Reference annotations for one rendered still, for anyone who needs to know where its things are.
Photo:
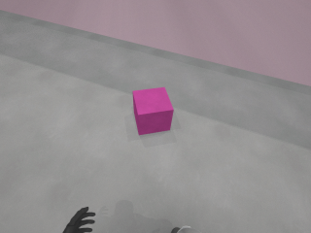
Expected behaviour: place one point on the robot left hand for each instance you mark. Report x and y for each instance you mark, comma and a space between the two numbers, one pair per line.
76, 222

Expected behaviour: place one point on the carton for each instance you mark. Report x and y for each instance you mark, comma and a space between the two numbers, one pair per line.
152, 109

